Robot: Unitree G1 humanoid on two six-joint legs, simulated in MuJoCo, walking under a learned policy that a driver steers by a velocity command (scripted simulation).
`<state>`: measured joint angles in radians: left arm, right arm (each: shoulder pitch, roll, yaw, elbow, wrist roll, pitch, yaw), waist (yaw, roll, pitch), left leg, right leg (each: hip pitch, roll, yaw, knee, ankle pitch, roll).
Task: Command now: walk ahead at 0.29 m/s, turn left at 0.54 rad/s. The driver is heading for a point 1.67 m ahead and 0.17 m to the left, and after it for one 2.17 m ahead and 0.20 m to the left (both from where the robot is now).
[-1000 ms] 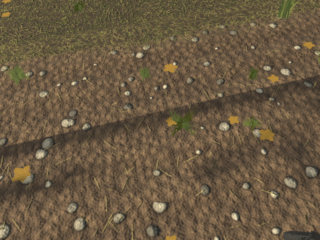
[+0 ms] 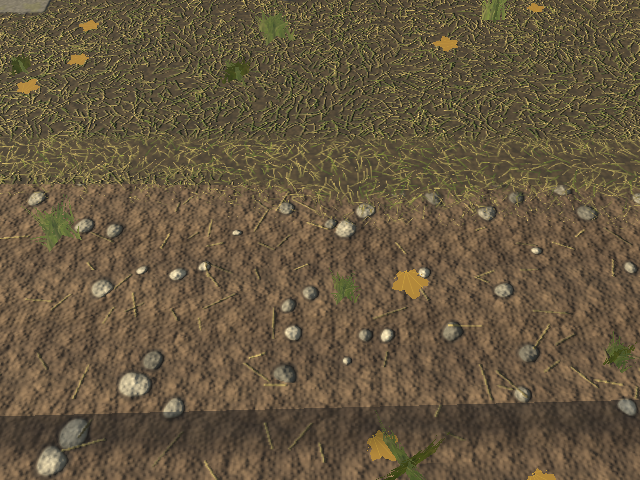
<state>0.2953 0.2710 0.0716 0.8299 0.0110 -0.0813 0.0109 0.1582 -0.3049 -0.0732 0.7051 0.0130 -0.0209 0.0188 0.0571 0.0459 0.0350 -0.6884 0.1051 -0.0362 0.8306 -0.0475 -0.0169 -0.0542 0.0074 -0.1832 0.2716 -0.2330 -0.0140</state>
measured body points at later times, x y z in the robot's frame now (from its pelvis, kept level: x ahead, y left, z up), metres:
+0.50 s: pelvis +0.13 +0.03 -0.01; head +0.17 +0.05 +0.44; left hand +0.22 +0.34 -0.12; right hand +0.36 -0.20 -0.09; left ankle +0.19 +0.12 -0.74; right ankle +0.22 -0.12 -0.71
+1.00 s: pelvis +0.19 +0.00 -0.01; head +0.20 +0.00 +0.44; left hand +0.24 +0.28 -0.13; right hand +0.39 -0.21 -0.12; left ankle +0.19 +0.13 -0.74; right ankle +0.20 -0.12 -0.74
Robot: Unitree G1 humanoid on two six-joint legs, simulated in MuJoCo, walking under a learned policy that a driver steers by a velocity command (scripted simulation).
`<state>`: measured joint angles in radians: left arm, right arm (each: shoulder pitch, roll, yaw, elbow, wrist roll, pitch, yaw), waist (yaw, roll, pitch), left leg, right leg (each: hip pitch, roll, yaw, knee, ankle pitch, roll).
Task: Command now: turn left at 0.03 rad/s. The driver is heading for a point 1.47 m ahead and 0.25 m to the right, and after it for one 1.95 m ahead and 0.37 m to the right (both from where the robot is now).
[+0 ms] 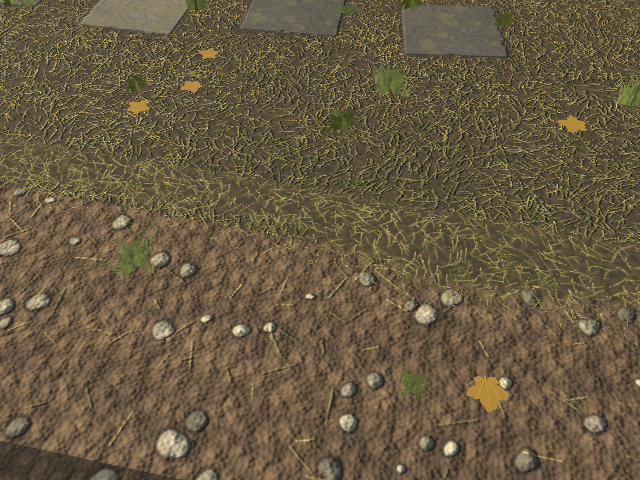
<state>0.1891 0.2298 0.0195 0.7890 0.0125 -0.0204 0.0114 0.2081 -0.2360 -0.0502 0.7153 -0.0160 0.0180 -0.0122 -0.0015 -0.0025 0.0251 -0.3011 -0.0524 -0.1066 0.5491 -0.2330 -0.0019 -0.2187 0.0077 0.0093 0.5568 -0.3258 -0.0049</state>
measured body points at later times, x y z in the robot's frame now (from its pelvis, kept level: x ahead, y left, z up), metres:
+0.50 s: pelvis +0.01 -0.01 +0.00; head +0.02 -0.02 +0.45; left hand +0.09 +0.24 -0.13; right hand +0.12 -0.27 -0.12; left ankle +0.04 +0.12 -0.73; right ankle -0.02 -0.12 -0.73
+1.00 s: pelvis +0.01 -0.03 +0.01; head +0.02 -0.03 +0.46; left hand +0.04 +0.23 -0.14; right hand +0.06 -0.28 -0.14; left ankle +0.04 +0.12 -0.73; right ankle -0.02 -0.12 -0.73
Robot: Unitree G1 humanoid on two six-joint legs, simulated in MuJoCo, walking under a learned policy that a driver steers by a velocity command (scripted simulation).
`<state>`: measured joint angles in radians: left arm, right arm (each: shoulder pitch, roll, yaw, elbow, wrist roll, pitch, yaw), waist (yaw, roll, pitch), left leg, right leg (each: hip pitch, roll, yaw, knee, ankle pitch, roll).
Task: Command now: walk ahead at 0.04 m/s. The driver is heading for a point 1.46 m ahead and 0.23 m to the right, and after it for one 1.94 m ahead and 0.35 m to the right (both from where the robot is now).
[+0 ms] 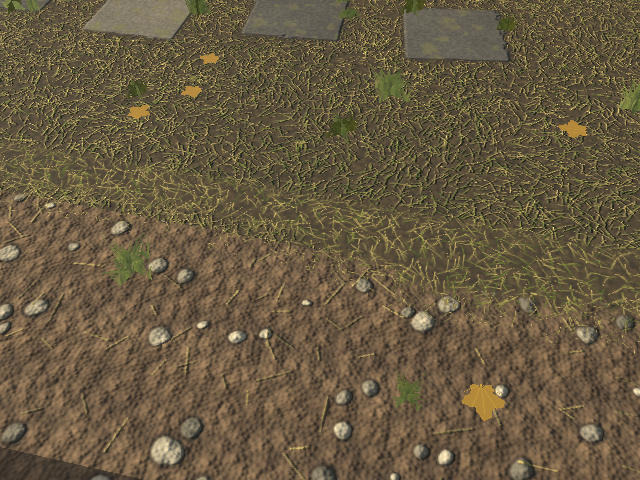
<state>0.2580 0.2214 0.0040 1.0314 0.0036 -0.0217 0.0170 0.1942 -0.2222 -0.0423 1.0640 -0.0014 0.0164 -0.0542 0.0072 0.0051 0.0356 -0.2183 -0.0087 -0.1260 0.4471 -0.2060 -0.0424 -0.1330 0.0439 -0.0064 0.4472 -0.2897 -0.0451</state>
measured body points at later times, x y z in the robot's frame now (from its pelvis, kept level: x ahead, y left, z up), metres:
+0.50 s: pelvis +0.13 +0.07 +0.01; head +0.14 +0.09 +0.46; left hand +0.21 +0.34 -0.13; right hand +0.14 -0.19 -0.13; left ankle +0.10 +0.16 -0.74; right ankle +0.11 -0.08 -0.66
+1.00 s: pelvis +0.42 +0.02 +0.00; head +0.45 +0.01 +0.45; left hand +0.51 +0.28 -0.13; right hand +0.48 -0.25 -0.14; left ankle +0.36 +0.17 -0.65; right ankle +0.47 -0.06 -0.74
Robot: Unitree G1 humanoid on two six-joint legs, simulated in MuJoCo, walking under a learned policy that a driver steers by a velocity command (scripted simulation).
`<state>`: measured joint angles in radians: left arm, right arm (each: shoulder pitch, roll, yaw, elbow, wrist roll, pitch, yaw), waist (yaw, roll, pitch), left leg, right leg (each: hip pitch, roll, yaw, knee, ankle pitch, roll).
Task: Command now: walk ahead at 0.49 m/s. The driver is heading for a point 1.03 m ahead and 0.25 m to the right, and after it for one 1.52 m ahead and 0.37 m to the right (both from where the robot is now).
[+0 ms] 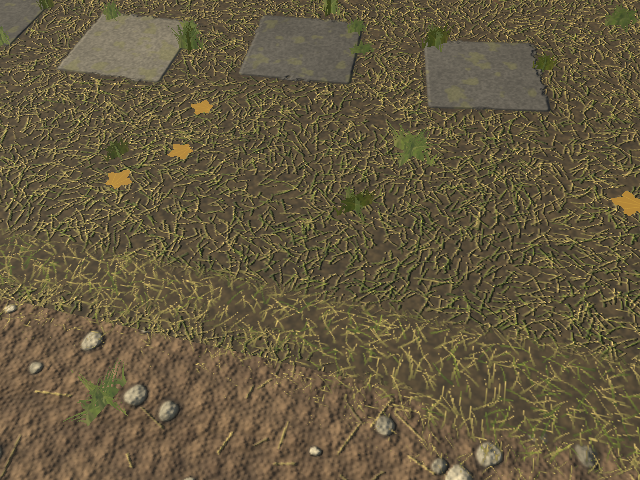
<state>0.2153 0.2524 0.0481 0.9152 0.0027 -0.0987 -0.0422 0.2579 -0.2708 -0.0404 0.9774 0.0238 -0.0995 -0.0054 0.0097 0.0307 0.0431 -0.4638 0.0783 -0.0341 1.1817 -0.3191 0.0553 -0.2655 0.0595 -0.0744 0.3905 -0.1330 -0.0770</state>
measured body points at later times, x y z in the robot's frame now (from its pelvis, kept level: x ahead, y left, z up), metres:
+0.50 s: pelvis +0.29 +0.06 +0.00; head +0.32 +0.06 +0.45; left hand +0.38 +0.33 -0.14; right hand +0.37 -0.23 -0.11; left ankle +0.35 +0.15 -0.74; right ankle +0.19 -0.08 -0.65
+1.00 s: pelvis +0.44 -0.02 -0.01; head +0.48 -0.06 +0.44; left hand +0.71 +0.16 -0.10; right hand +0.46 -0.34 -0.13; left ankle +0.48 +0.14 -0.66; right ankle +0.49 -0.12 -0.74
